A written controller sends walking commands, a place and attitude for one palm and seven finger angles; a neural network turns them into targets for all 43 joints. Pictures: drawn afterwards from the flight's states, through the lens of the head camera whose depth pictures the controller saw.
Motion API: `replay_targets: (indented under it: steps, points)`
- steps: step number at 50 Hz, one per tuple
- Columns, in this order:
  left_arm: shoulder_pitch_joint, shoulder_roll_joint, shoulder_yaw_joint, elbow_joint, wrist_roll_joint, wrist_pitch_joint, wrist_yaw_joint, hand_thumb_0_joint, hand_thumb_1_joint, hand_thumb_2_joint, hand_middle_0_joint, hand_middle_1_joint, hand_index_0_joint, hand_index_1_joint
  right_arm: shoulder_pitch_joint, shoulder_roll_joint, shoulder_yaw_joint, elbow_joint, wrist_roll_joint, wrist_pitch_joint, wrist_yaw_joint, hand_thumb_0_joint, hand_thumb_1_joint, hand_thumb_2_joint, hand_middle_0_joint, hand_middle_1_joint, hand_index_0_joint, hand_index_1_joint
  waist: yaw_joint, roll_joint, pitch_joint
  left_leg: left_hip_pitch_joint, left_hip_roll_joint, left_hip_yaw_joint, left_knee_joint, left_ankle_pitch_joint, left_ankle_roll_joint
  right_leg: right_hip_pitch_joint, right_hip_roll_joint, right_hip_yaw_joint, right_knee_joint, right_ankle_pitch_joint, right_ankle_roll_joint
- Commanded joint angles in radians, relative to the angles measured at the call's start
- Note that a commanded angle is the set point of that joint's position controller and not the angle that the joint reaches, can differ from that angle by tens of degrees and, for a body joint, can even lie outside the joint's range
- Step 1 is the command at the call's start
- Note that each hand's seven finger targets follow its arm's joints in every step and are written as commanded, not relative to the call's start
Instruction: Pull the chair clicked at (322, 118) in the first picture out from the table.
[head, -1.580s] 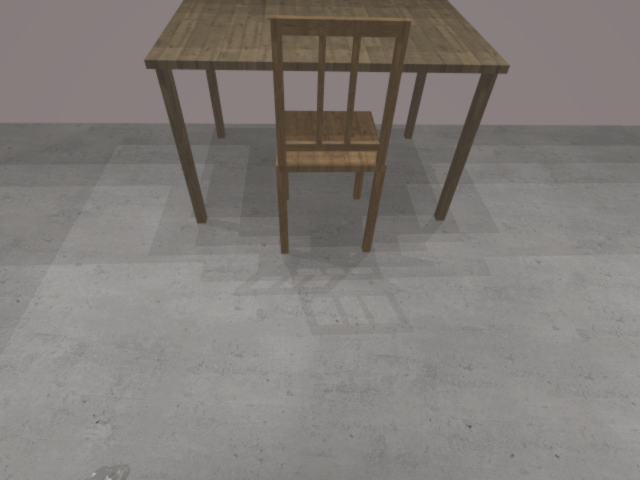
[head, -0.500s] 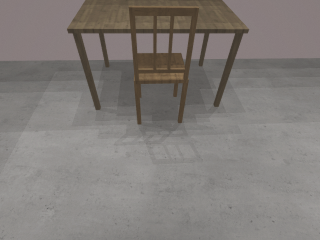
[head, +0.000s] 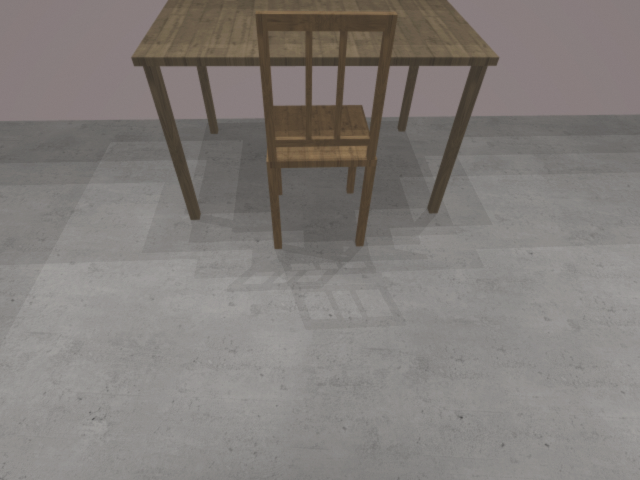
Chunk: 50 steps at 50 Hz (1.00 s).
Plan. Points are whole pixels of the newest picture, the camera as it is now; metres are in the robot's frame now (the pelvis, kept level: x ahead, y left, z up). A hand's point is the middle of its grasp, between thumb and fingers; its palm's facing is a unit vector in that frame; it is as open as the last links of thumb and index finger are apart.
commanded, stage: walk to a spot facing it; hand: left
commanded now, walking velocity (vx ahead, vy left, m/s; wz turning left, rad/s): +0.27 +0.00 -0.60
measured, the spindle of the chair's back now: (308, 89) +1.16 +0.10 -0.07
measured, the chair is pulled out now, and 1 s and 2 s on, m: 0.00 0.00 0.00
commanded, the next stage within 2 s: none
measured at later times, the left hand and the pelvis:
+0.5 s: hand out of the picture +0.13 +0.13 -0.17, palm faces -0.18 -0.96 -0.22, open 7.4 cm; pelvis +0.09 -0.06 -0.01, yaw -15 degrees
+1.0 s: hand (257, 338) +0.40 +0.14 -0.20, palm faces -0.44 -0.88 -0.18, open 7.4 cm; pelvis +0.31 -0.04 -0.01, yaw -32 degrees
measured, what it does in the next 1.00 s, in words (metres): walks ahead, turning right: left foot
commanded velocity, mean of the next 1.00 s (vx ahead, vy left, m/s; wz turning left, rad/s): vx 0.31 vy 0.00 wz -0.56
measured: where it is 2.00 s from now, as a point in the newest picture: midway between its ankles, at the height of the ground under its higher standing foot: (362, 408)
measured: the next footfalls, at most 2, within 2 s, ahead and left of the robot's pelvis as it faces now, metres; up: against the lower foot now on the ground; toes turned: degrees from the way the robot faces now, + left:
left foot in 0.86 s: +0.42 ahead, +0.01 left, +0.00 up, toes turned -21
right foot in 1.44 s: +0.44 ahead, -0.25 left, +0.00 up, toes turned -55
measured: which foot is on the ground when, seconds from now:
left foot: down 0.00-0.34, up 0.36-0.84, down 0.86-1.00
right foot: down 0.00-0.88, up 0.90-1.00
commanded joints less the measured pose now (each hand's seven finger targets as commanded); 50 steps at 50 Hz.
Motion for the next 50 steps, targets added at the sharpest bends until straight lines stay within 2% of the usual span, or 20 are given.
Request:
replay_targets:
  steps: [1, 5, 9, 12, 15, 16, 17, 18, 21, 23, 27, 37, 39, 41, 42, 43, 44, 45, 47, 50]
  points:
    - [0.041, 0.095, 0.026, -0.042, 0.001, 0.005, 0.009, 0.000, 0.900, 0.900, -0.200, -0.300, -0.200, -0.300, 0.036, -0.089, -0.019, -0.046, -0.008, -0.003, -0.011, 0.000, -0.900, -0.900, 0.200, 0.300, 0.200, 0.300, 0.003, -0.005, -0.050, 0.026, 0.110, -0.040, -0.017, -0.036, 0.016, -0.052, -0.101, 0.117, -0.045, -0.038, -0.029]
    - [0.056, 0.097, 0.047, -0.091, 0.010, 0.023, -0.013, 0.000, 0.900, 0.900, -0.200, -0.300, -0.200, -0.300, 0.074, -0.120, -0.044, -0.079, -0.014, 0.006, -0.011, 0.000, -0.900, -0.900, 0.200, 0.300, 0.200, 0.300, -0.004, 0.035, 0.080, -0.035, 0.144, -0.068, -0.054, -0.343, 0.041, -0.215, -0.039, 0.135, 0.009, -0.287, -0.048]
    - [0.024, 0.035, 0.060, -0.162, 0.009, 0.013, -0.030, 0.000, 0.900, 0.900, -0.200, -0.300, -0.200, -0.300, 0.149, -0.173, -0.085, -0.102, -0.009, -0.014, -0.017, 0.000, -0.900, -0.900, 0.200, 0.300, 0.200, 0.300, -0.038, 0.205, 0.107, 0.071, 0.362, -0.233, -0.195, -0.341, 0.172, -0.423, 0.010, -0.031, 0.410, -0.266, -0.015]
    - [-0.007, 0.002, 0.070, -0.195, 0.009, -0.001, -0.041, 0.000, 0.900, 0.900, -0.200, -0.300, -0.200, -0.300, 0.172, -0.137, -0.088, -0.105, -0.015, -0.032, -0.020, 0.000, -0.900, -0.900, 0.200, 0.300, 0.200, 0.300, -0.034, 0.146, 0.093, 0.128, 0.389, -0.125, -0.128, -0.038, 0.187, -0.453, -0.065, -0.034, 0.431, -0.295, -0.008]
    - [0.201, -0.029, 0.080, -0.134, 0.009, -0.008, -0.049, 0.000, 0.900, 0.900, -0.200, -0.300, -0.200, -0.300, 0.085, -0.117, -0.087, -0.128, -0.016, -0.033, -0.018, 0.000, -0.900, -0.900, 0.200, 0.300, 0.200, 0.300, 0.072, 0.089, 0.019, -0.055, 0.295, 0.084, 0.107, -0.005, 0.091, -0.081, -0.027, -0.121, 0.212, -0.110, -0.019]
    - [0.337, 0.020, 0.091, -0.090, 0.013, -0.015, -0.042, 0.000, 0.900, 0.900, -0.200, -0.300, -0.200, -0.300, 0.069, -0.090, -0.081, -0.139, -0.009, -0.033, -0.011, 0.000, -0.900, -0.900, 0.200, 0.300, 0.200, 0.300, 0.135, -0.061, -0.037, -0.180, 0.219, 0.162, 0.338, -0.039, 0.045, 0.109, -0.017, -0.087, 0.103, -0.055, -0.035]
    - [0.455, 0.141, 0.121, -0.064, 0.021, -0.034, -0.022, 0.000, 0.900, 0.900, -0.200, -0.300, -0.200, -0.300, 0.051, -0.006, -0.060, -0.188, 0.002, -0.035, 0.000, 0.000, -0.900, -0.900, 0.200, 0.300, 0.200, 0.300, 0.173, -0.411, -0.037, -0.485, 0.079, 0.230, 0.686, -0.331, -0.019, 0.241, -0.288, 0.393, -0.087, -0.163, -0.138]
    - [0.487, 0.167, 0.121, -0.064, 0.000, -0.036, -0.005, 0.000, 0.900, 0.900, -0.200, -0.300, -0.200, -0.300, -0.011, -0.009, -0.058, -0.235, -0.004, -0.041, 0.002, 0.000, -0.900, -0.900, 0.200, 0.300, 0.200, 0.300, 0.169, -0.358, -0.034, -0.591, 0.049, 0.098, 0.840, -0.391, -0.014, 0.233, -0.380, 0.642, -0.193, -0.101, -0.210]
    - [0.317, 0.080, 0.106, -0.115, 0.000, -0.045, 0.003, 0.000, 0.900, 0.900, -0.200, -0.300, -0.200, -0.300, -0.033, -0.007, -0.070, -0.212, -0.007, -0.047, 0.005, 0.000, -0.900, -0.900, 0.200, 0.300, 0.200, 0.300, 0.086, -0.074, 0.066, -0.584, 0.138, 0.006, 0.875, -0.170, -0.013, 0.057, -0.325, 0.512, -0.183, -0.174, -0.239]
    - [0.277, 0.030, 0.090, -0.127, 0.006, -0.055, 0.002, 0.000, 0.900, 0.900, -0.200, -0.300, -0.200, -0.300, 0.007, 0.016, -0.071, -0.193, -0.015, -0.033, 0.009, 0.000, -0.900, -0.900, 0.200, 0.300, 0.200, 0.300, 0.041, -0.018, 0.078, -0.527, 0.141, 0.010, 0.821, -0.077, -0.032, -0.031, -0.267, 0.384, -0.190, -0.046, -0.207]
    - [0.277, 0.022, 0.093, -0.119, 0.008, -0.070, 0.003, 0.000, 0.900, 0.900, -0.200, -0.300, -0.200, -0.300, 0.050, 0.047, -0.076, -0.196, -0.014, -0.017, 0.016, 0.000, -0.900, -0.900, 0.200, 0.300, 0.200, 0.300, 0.007, -0.046, 0.047, -0.527, 0.134, 0.021, 0.744, 0.024, -0.056, -0.033, -0.205, 0.263, -0.197, 0.030, -0.190]
    - [0.342, 0.011, 0.094, -0.095, 0.018, -0.068, 0.019, 0.000, 0.900, 0.900, -0.200, -0.300, -0.200, -0.300, -0.161, 0.080, -0.065, -0.313, -0.007, -0.042, 0.025, 0.000, -0.900, -0.900, 0.200, 0.300, 0.200, 0.300, 0.076, -0.109, 0.056, -0.525, 0.094, 0.049, 0.412, -0.004, -0.047, 0.123, -0.194, 0.275, -0.106, 0.330, -0.185]
    - [0.317, 0.024, 0.100, -0.106, 0.018, -0.063, 0.020, 0.000, 0.900, 0.900, -0.200, -0.300, -0.200, -0.300, -0.134, 0.078, -0.065, -0.313, -0.002, -0.051, 0.021, 0.000, -0.900, -0.900, 0.200, 0.300, 0.200, 0.300, 0.063, -0.124, 0.042, -0.387, 0.060, 0.066, 0.308, -0.046, -0.028, 0.089, -0.188, 0.282, -0.059, 0.414, -0.174]
    - [0.260, 0.037, 0.109, -0.116, 0.012, -0.063, 0.018, 0.000, 0.900, 0.900, -0.200, -0.300, -0.200, -0.300, 0.057, 0.041, -0.077, -0.258, -0.005, -0.061, 0.002, 0.000, -0.900, -0.900, 0.200, 0.300, 0.200, 0.300, -0.033, -0.103, -0.040, -0.090, 0.019, 0.087, 0.140, 0.008, -0.007, 0.005, -0.128, 0.235, 0.129, 0.526, -0.135]
    - [0.249, 0.015, 0.113, -0.128, 0.004, -0.065, 0.013, 0.000, 0.900, 0.900, -0.200, -0.300, -0.200, -0.300, 0.229, -0.024, -0.092, -0.209, -0.008, -0.065, -0.014, 0.000, -0.900, -0.900, 0.200, 0.300, 0.200, 0.300, -0.099, -0.046, -0.133, 0.194, 0.083, 0.035, 0.106, 0.061, 0.010, -0.132, -0.077, 0.195, 0.317, 0.425, -0.102]
    - [0.300, -0.051, 0.112, -0.141, -0.012, -0.059, -0.002, 0.000, 0.900, 0.900, -0.200, -0.300, -0.200, -0.300, 0.361, -0.162, -0.125, -0.177, -0.025, -0.069, -0.024, 0.000, -0.900, -0.900, 0.200, 0.300, 0.200, 0.300, -0.124, 0.262, -0.269, 0.450, 0.415, -0.354, 0.069, 0.090, 0.100, -0.377, 0.074, 0.053, 0.664, -0.111, -0.038]
    - [0.281, -0.056, 0.106, -0.155, -0.007, -0.064, -0.005, 0.000, 0.900, 0.900, -0.200, -0.300, -0.200, -0.300, 0.393, -0.171, -0.117, -0.170, -0.015, -0.059, -0.023, 0.000, -0.900, -0.900, 0.200, 0.300, 0.200, 0.300, -0.113, 0.311, -0.272, 0.401, 0.541, -0.542, -0.074, 0.059, 0.158, -0.480, 0.070, 0.058, 0.892, -0.357, -0.028]
    - [0.220, -0.038, 0.112, -0.167, 0.001, -0.061, -0.008, 0.000, 0.900, 0.900, -0.200, -0.300, -0.200, -0.300, 0.325, -0.123, -0.105, -0.190, -0.013, -0.054, -0.020, 0.000, -0.900, -0.900, 0.200, 0.300, 0.200, 0.300, -0.093, 0.157, -0.134, 0.250, 0.530, -0.493, -0.117, -0.015, 0.189, -0.506, -0.002, 0.070, 0.964, -0.309, -0.033]
    - [0.174, -0.056, 0.113, -0.162, 0.016, -0.040, -0.023, 0.000, 0.900, 0.900, -0.200, -0.300, -0.200, -0.300, 0.180, -0.003, -0.076, -0.214, -0.013, -0.066, -0.020, 0.000, -0.900, -0.900, 0.200, 0.300, 0.200, 0.300, -0.024, 0.153, 0.023, -0.008, 0.446, -0.306, -0.170, -0.117, 0.135, -0.513, -0.069, 0.035, 1.006, -0.169, -0.016]
    - [0.209, -0.100, 0.108, -0.147, 0.024, 0.004, -0.041, 0.000, 0.900, 0.900, -0.200, -0.300, -0.200, -0.300, 0.154, 0.066, -0.056, -0.197, -0.009, -0.083, -0.025, 0.000, -0.900, -0.900, 0.200, 0.300, 0.200, 0.300, 0.037, 0.171, 0.065, -0.119, 0.329, -0.010, -0.166, 0.111, 0.062, -0.449, -0.094, 0.006, 0.930, -0.036, 0.001]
